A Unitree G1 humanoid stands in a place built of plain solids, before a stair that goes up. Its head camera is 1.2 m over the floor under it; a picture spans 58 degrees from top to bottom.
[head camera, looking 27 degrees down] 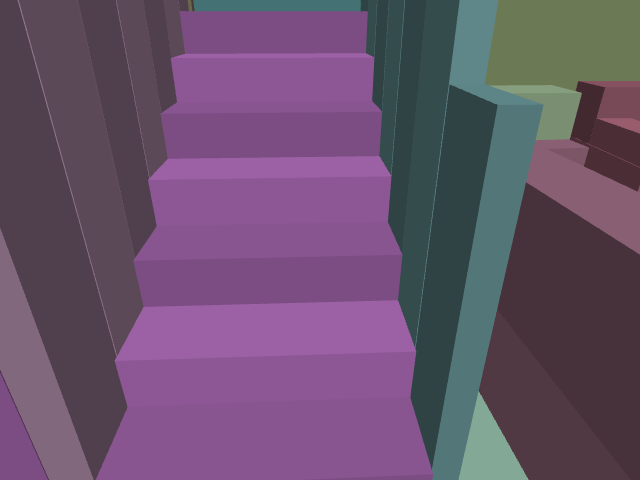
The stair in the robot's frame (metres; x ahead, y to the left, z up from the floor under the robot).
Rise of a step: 0.18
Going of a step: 0.25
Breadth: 0.85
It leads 3 degrees to the left of straight ahead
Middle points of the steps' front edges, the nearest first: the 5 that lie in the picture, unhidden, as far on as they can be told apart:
0.94 0.15 0.35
1.19 0.16 0.53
1.45 0.17 0.71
1.70 0.18 0.88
1.96 0.19 1.06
